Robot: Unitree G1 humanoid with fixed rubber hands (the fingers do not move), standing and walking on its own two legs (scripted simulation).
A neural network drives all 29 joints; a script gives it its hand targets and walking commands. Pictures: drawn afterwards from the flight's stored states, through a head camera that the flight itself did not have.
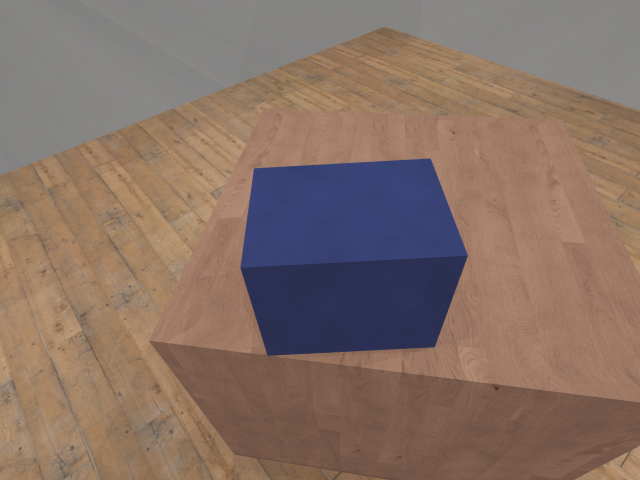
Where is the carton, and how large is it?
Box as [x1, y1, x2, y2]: [240, 158, 467, 355]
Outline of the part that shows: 430,158 254,168 240,267 268,355 434,346 467,254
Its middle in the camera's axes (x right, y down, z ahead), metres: +0.04 +0.02 +0.59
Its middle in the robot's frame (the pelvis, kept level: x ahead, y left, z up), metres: +0.44 -0.01 +0.02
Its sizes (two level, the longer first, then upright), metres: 0.263 0.191 0.220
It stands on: a pedestal, 0.68 m high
